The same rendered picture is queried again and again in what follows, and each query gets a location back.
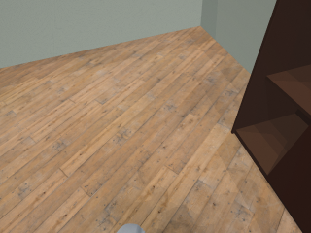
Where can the left robot thigh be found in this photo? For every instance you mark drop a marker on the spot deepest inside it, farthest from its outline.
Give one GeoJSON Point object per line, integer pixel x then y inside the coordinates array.
{"type": "Point", "coordinates": [131, 228]}

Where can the wardrobe door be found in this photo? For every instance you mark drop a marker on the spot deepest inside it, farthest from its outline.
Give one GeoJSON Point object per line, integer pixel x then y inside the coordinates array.
{"type": "Point", "coordinates": [291, 179]}

